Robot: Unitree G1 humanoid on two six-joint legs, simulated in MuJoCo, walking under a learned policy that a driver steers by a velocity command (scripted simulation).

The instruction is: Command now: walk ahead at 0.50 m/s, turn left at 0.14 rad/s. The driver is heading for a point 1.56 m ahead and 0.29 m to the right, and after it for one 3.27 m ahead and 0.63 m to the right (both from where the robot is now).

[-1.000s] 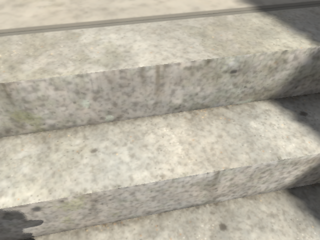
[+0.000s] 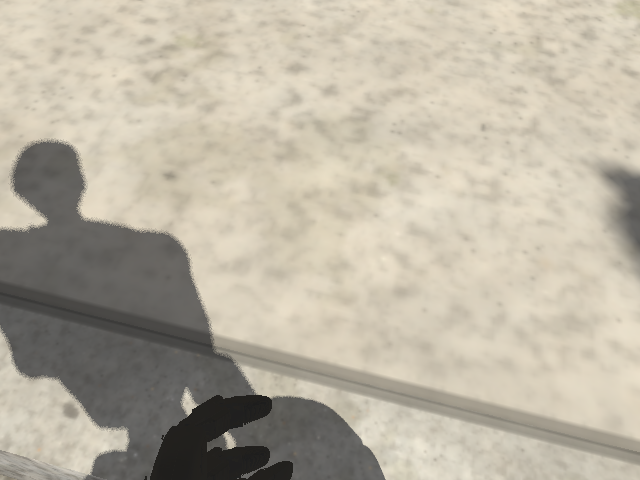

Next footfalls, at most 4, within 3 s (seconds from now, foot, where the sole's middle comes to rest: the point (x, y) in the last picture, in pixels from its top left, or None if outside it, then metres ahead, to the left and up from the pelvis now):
0.50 left None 0.23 0.30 -0.65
0.90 right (272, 390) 0.48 0.07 -0.45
1.44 left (265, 226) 0.80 0.10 -0.45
1.90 right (429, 178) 0.94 -0.23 -0.45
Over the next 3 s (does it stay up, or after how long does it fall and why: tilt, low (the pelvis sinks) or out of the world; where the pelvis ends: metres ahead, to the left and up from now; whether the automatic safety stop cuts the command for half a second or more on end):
stays up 1.43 -0.29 0.31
